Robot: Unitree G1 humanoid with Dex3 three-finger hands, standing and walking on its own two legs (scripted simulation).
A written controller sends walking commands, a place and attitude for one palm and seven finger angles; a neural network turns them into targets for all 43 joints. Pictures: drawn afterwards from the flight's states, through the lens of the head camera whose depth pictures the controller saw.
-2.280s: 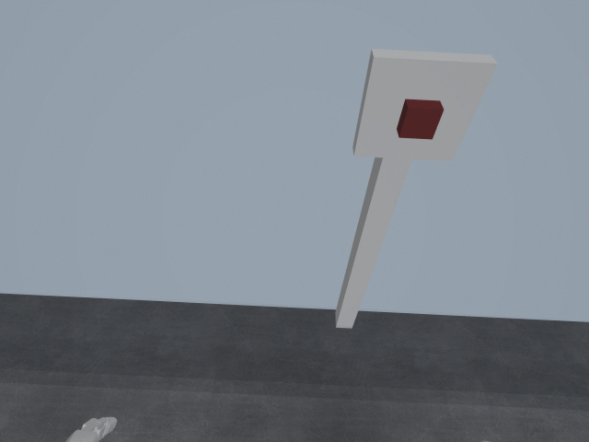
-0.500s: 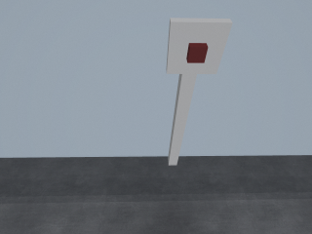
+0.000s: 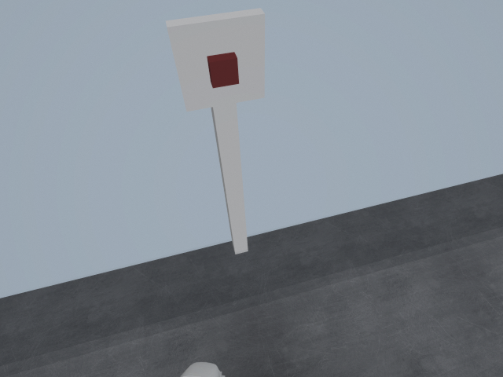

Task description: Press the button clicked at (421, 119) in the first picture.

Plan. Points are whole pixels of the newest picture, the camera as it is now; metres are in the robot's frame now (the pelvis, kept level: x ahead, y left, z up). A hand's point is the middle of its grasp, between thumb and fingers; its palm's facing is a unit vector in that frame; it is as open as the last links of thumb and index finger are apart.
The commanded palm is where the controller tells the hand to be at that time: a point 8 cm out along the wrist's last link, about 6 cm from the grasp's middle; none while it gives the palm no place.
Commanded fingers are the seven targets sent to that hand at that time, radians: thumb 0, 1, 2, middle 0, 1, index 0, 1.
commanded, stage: walk to a spot facing it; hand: left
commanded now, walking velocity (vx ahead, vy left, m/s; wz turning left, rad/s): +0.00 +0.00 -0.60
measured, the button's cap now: (223, 69) +0.67 +0.13 +0.14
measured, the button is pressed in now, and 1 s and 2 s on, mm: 0 0 0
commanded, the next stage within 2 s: none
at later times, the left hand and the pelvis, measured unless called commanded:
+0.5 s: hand out of the picture +0.09 +0.27 -0.17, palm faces -0.25 -0.94 -0.21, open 7.4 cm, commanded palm none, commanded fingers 0.00 0.90 0.90 -0.20 -0.30 -0.20 -0.30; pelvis -0.03 +0.07 +0.00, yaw -19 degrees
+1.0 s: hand out of the picture +0.14 +0.13 -0.15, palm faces -0.56 -0.79 -0.26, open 7.4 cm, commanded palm none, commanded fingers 0.00 0.90 0.90 -0.20 -0.30 -0.20 -0.30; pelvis -0.06 +0.02 +0.00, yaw -37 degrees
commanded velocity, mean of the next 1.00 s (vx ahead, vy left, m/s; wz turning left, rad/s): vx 0.00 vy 0.00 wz -0.60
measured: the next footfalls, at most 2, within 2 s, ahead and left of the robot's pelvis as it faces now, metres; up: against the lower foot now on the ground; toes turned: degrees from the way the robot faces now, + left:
left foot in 0.22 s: +0.02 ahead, +0.16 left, +0.00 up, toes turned -10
right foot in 0.74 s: -0.09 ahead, -0.07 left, +0.00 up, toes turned -33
